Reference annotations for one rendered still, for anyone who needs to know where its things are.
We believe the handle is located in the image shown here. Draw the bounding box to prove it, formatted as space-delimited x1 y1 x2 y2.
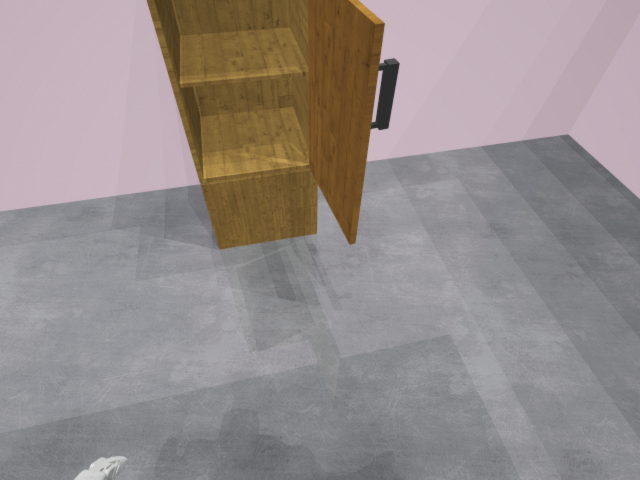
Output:
371 58 400 130

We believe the left robot hand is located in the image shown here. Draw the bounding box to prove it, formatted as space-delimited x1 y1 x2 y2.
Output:
74 456 128 480

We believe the cupboard door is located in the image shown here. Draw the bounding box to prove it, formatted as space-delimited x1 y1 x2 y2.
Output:
308 0 385 245

